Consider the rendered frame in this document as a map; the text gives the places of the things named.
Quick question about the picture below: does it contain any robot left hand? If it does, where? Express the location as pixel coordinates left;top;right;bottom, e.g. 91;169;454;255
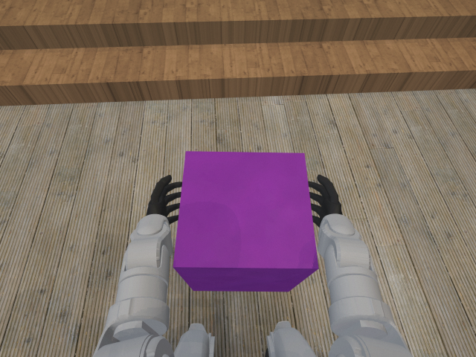
146;175;182;224

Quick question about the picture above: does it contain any robot right hand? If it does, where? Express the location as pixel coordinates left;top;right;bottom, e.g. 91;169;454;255
308;175;343;227

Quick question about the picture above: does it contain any left robot forearm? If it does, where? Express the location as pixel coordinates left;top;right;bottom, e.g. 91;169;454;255
93;214;173;357

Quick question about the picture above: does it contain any robot right shin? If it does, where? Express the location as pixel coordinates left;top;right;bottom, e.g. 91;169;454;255
273;321;292;333

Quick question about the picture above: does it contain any carton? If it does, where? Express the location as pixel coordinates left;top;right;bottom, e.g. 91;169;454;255
173;151;318;292

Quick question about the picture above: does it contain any robot right thigh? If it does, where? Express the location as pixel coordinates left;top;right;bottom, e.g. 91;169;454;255
267;327;317;357

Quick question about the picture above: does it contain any robot right upper arm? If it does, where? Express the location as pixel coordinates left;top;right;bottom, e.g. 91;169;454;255
328;333;413;357

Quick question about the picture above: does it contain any right robot forearm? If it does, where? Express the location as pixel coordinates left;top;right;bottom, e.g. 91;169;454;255
317;213;412;355

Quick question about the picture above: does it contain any robot left upper arm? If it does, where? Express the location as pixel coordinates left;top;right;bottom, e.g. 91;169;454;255
94;334;175;357

